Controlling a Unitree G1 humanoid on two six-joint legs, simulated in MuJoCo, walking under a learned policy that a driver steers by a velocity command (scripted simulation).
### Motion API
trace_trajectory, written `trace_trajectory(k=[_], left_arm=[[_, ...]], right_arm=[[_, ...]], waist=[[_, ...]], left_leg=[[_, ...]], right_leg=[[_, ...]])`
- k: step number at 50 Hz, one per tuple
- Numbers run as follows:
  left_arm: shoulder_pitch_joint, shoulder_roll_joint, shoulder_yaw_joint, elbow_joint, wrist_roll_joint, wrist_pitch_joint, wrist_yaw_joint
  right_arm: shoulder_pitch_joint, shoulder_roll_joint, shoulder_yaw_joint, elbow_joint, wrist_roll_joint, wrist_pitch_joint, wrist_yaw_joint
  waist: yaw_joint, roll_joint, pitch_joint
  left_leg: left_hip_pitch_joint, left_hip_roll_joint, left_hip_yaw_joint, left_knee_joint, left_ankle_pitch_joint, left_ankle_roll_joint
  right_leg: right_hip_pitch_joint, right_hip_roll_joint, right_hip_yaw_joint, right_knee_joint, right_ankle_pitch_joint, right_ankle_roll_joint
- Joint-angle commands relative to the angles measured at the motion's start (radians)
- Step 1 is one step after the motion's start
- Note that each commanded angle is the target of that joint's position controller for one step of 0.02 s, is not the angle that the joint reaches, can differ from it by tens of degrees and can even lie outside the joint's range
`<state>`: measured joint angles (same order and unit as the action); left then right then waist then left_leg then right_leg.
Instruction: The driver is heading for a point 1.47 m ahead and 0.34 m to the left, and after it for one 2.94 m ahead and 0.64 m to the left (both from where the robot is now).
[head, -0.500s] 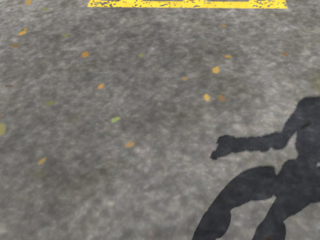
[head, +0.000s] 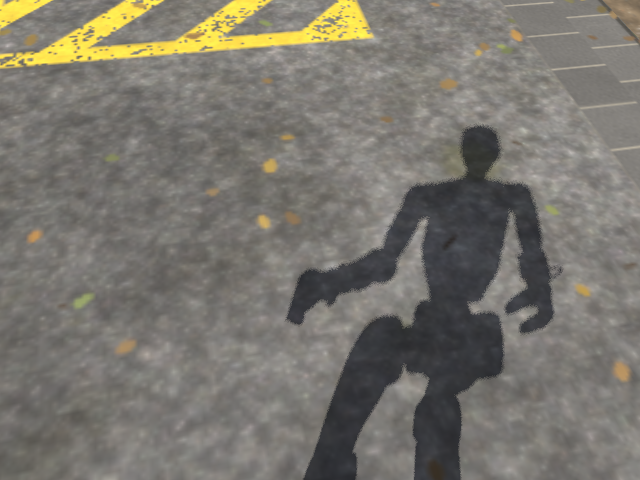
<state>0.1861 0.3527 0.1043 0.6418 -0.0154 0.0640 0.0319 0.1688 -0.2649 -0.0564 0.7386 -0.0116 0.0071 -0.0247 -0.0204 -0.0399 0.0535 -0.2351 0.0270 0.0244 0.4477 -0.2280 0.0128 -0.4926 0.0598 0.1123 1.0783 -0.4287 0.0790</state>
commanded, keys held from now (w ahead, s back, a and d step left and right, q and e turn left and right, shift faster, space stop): no key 0.20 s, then q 0.80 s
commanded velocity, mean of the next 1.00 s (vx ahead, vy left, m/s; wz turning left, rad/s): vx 0.00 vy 0.00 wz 0.26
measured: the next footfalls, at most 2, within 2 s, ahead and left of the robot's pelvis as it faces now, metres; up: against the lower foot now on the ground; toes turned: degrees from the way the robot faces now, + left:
right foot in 0.16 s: +0.03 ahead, -0.15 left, +0.00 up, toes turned +1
left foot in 0.64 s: +0.02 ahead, +0.10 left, +0.00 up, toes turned +12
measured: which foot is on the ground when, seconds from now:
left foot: down 0.00-0.36, up 0.38-0.62, down 0.64-1.00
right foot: up 0.00-0.14, down 0.16-0.64, up 0.66-1.00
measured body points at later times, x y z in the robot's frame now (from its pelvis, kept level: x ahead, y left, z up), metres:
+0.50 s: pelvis +0.00 -0.03 -0.01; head +0.02 -0.03 +0.44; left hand +0.15 +0.24 -0.11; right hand +0.12 -0.32 -0.12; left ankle -0.02 +0.09 -0.71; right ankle -0.01 -0.15 -0.74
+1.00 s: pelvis -0.01 +0.02 +0.00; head +0.02 +0.07 +0.45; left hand +0.05 +0.35 -0.11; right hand +0.23 -0.20 -0.07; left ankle -0.01 +0.09 -0.74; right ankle +0.08 -0.15 -0.68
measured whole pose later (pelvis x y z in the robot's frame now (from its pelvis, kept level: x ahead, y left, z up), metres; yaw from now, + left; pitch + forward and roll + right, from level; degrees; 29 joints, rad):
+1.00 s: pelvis -0.01 +0.02 +0.00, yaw +21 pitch +2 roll -3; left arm 0.09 0.32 0.09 0.75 -0.01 0.02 0.05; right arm 0.21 -0.31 -0.05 0.65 0.01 0.02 -0.03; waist -0.02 -0.02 0.06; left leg -0.25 -0.08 -0.13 0.42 -0.18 0.08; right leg -0.48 0.01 0.12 0.91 -0.32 0.11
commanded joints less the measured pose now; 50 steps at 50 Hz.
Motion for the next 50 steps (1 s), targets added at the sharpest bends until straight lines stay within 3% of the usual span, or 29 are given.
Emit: trace_trajectory(k=[1,3,5,7,8,9,10,11,12,14,16,19,21,23,25,27,29,31,32,33,34,35,37,38,41,50], left_arm=[[-0.056,0.016,-0.010,-0.092,0.007,-0.018,-0.004],[-0.062,0.008,-0.020,-0.092,0.007,-0.020,-0.010],[-0.025,0.024,-0.015,-0.069,0.004,-0.020,-0.015],[0.028,0.031,-0.014,-0.036,0.011,-0.022,-0.018],[0.037,0.074,-0.010,-0.042,0.016,-0.021,-0.012],[0.001,0.144,0.000,-0.056,0.030,-0.016,-0.002],[-0.039,0.060,-0.023,-0.055,0.040,-0.026,-0.013],[-0.077,0.001,-0.042,-0.049,0.046,-0.038,-0.021],[-0.068,-0.007,-0.042,-0.032,0.052,-0.047,-0.024],[-0.051,0.025,-0.036,-0.015,0.050,-0.060,-0.023],[-0.022,0.064,-0.023,-0.001,0.040,-0.059,-0.011],[-0.004,0.091,-0.006,0.004,0.031,-0.044,0.007],[-0.013,0.086,-0.003,-0.006,0.035,-0.044,0.014],[-0.033,0.077,-0.004,-0.004,0.032,-0.056,0.015],[-0.092,0.076,0.001,-0.004,0.019,-0.063,0.011],[-0.128,0.085,0.005,-0.003,0.016,-0.057,0.009],[-0.122,0.094,0.009,0.009,0.007,-0.049,0.010],[-0.114,0.089,0.008,0.027,-0.013,-0.043,0.011],[-0.040,0.055,0.001,0.052,-0.003,-0.046,0.007],[-0.050,-0.008,-0.022,0.009,0.061,-0.048,0.002],[-0.141,0.033,-0.013,-0.012,0.039,-0.052,0.010],[-0.155,0.064,-0.003,-0.009,0.011,-0.049,0.015],[-0.136,0.078,0.007,0.023,0.016,-0.043,0.028],[-0.121,0.082,0.011,0.029,0.019,-0.042,0.031],[-0.088,0.056,0.008,0.045,0.010,-0.048,0.023],[-0.129,0.046,0.005,0.042,0.009,-0.069,0.017]], right_arm=[[-0.035,-0.166,-0.038,-0.061,0.005,-0.004,-0.004],[-0.030,-0.189,-0.045,-0.053,0.013,0.001,0.004],[-0.019,-0.198,-0.044,-0.041,0.027,0.005,0.010],[0.012,-0.169,-0.030,-0.017,0.041,0.001,0.013],[0.047,-0.138,-0.016,-0.008,0.020,-0.012,0.020],[0.074,-0.078,0.004,-0.023,-0.020,-0.029,0.030],[0.012,-0.090,0.007,-0.027,-0.019,-0.029,0.024],[0.001,-0.104,0.007,-0.018,-0.015,-0.026,0.025],[-0.015,-0.105,0.009,-0.009,-0.012,-0.025,0.026],[-0.013,-0.147,0.000,0.006,0.001,-0.013,0.022],[-0.023,-0.160,-0.004,0.002,0.014,-0.011,0.020],[-0.012,-0.153,-0.010,-0.004,0.023,-0.003,0.013],[-0.010,-0.146,-0.018,-0.014,0.026,0.009,0.014],[0.002,-0.137,-0.028,-0.022,0.034,0.025,0.018],[0.018,-0.124,-0.027,-0.021,0.031,0.036,0.020],[0.019,-0.119,-0.023,-0.030,0.031,0.038,0.031],[0.032,-0.130,-0.027,-0.043,0.036,0.039,0.046],[0.101,-0.140,-0.037,-0.032,0.034,0.038,0.054],[0.114,-0.198,-0.057,-0.038,0.025,0.034,0.043],[0.119,-0.348,-0.087,-0.076,0.018,0.025,0.024],[0.159,-0.316,-0.070,-0.094,-0.026,0.001,0.041],[0.118,-0.290,-0.063,-0.099,-0.025,-0.020,0.048],[0.035,-0.235,-0.051,-0.105,0.017,-0.026,0.031],[0.015,-0.223,-0.044,-0.111,0.026,-0.022,0.021],[0.031,-0.206,-0.038,-0.130,0.020,-0.014,0.004],[0.035,-0.228,-0.053,-0.160,0.019,0.012,-0.011]], waist=[[-0.012,0.217,-0.110],[-0.023,0.244,-0.117],[-0.011,0.239,-0.118],[0.019,0.197,-0.107],[0.003,0.111,-0.146],[-0.055,-0.127,-0.168],[-0.018,-0.135,-0.162],[-0.028,-0.092,-0.137],[-0.014,-0.095,-0.128],[0.003,-0.081,-0.064],[0.013,-0.064,-0.041],[0.026,-0.091,-0.039],[0.043,-0.133,-0.047],[0.033,-0.093,-0.045],[0.011,-0.061,-0.053],[0.010,-0.072,-0.082],[0.008,-0.089,-0.112],[-0.028,-0.066,-0.132],[-0.012,0.081,-0.128],[0.019,0.399,-0.117],[-0.063,0.284,-0.219],[-0.043,0.186,-0.165],[-0.003,0.103,-0.103],[0.014,0.117,-0.101],[0.018,0.137,-0.135],[-0.008,0.180,-0.089]], left_leg=[[0.168,0.213,-0.171,-0.110,0.340,0.206],[0.141,0.222,-0.162,-0.101,0.380,0.209],[0.128,0.221,-0.166,-0.071,0.388,0.202],[0.055,0.191,-0.143,-0.032,0.333,0.136],[-0.024,0.155,-0.109,0.016,0.214,0.059],[-0.114,0.053,-0.005,0.095,-0.048,-0.027],[-0.037,0.045,-0.017,0.061,-0.134,-0.062],[0.007,0.053,-0.023,0.019,-0.045,-0.071],[0.016,0.050,-0.020,0.001,0.040,-0.073],[-0.014,0.052,-0.033,0.003,0.090,-0.065],[-0.063,0.036,-0.032,0.041,0.087,-0.058],[-0.147,0.013,-0.010,0.167,-0.017,-0.063],[-0.222,0.014,-0.014,0.383,-0.273,-0.063],[-0.305,0.047,-0.060,0.574,-0.392,-0.068],[-0.280,0.064,-0.048,0.530,-0.330,-0.074],[-0.198,0.055,-0.011,0.433,-0.252,-0.073],[-0.132,0.029,0.029,0.308,-0.173,-0.057],[0.009,-0.024,0.070,0.089,0.013,-0.014],[0.115,0.010,-0.046,-0.021,0.253,0.029],[0.258,0.307,-0.483,-0.051,0.721,0.193],[0.214,0.385,-0.611,-0.101,0.656,0.350],[0.192,0.344,-0.527,-0.112,0.545,0.335],[0.165,0.249,-0.414,-0.106,0.370,0.231],[0.135,0.215,-0.379,-0.113,0.368,0.208],[0.161,0.176,-0.345,-0.124,0.391,0.202],[0.127,0.134,-0.450,-0.132,0.135,0.204]], right_leg=[[0.002,-0.043,-0.038,-0.180,-0.018,0.016],[0.106,-0.053,-0.085,-0.327,-0.025,0.009],[0.194,-0.042,-0.117,-0.498,0.074,-0.009],[0.361,-0.039,-0.116,-0.770,0.305,-0.061],[0.491,-0.130,-0.001,-0.758,0.469,-0.094],[0.517,-0.282,0.160,-0.697,0.667,-0.187],[0.376,-0.306,0.169,-0.710,0.543,-0.268],[0.350,-0.245,0.111,-0.720,0.401,-0.235],[0.356,-0.187,0.063,-0.714,0.304,-0.180],[0.332,-0.158,0.027,-0.718,0.289,-0.134],[0.351,-0.173,0.023,-0.708,0.330,-0.143],[0.363,-0.264,0.066,-0.722,0.396,-0.222],[0.360,-0.355,0.122,-0.739,0.482,-0.302],[0.373,-0.422,0.127,-0.736,0.634,-0.355],[0.367,-0.393,0.046,-0.720,0.667,-0.330],[0.358,-0.367,-0.021,-0.693,0.696,-0.305],[0.377,-0.360,-0.058,-0.644,0.694,-0.280],[0.332,-0.325,-0.121,-0.529,0.575,-0.211],[0.229,-0.253,-0.204,-0.359,0.360,-0.129],[-0.089,-0.092,-0.247,-0.039,-0.236,-0.006],[-0.124,-0.035,-0.058,0.128,-0.323,-0.010],[-0.157,-0.059,-0.029,0.185,-0.251,-0.023],[-0.181,-0.098,-0.016,0.129,-0.075,-0.034],[-0.140,-0.098,-0.012,0.103,-0.015,-0.028],[-0.103,-0.067,-0.017,0.074,0.079,-0.006],[-0.066,-0.045,0.016,-0.230,0.108,0.034]])
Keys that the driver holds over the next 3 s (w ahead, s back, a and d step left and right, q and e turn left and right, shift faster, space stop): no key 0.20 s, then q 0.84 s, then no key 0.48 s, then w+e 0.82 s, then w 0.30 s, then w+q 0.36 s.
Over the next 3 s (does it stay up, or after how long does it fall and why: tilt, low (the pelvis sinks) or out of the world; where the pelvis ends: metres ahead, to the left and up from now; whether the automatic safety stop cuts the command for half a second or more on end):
stays up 0.68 0.02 0.00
